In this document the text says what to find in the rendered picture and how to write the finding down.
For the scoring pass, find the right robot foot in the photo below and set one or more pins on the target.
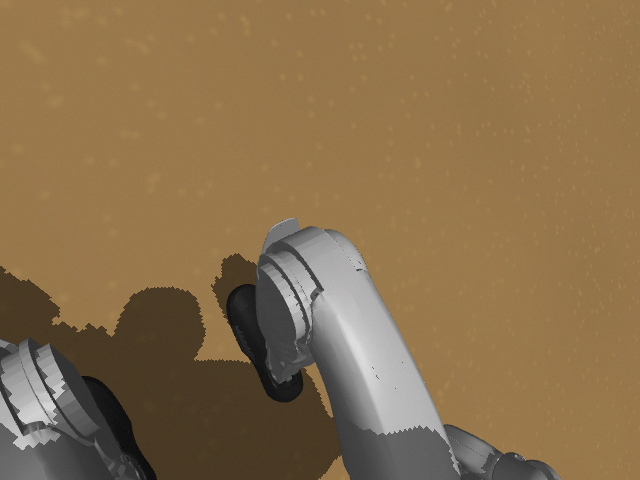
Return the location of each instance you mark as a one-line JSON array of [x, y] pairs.
[[241, 312]]

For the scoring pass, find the right robot hand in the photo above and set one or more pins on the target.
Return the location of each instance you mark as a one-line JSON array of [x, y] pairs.
[[476, 458]]

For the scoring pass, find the left robot foot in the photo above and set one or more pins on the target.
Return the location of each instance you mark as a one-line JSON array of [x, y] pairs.
[[120, 426]]

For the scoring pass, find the right robot arm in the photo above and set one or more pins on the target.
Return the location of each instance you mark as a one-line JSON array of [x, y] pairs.
[[512, 466]]

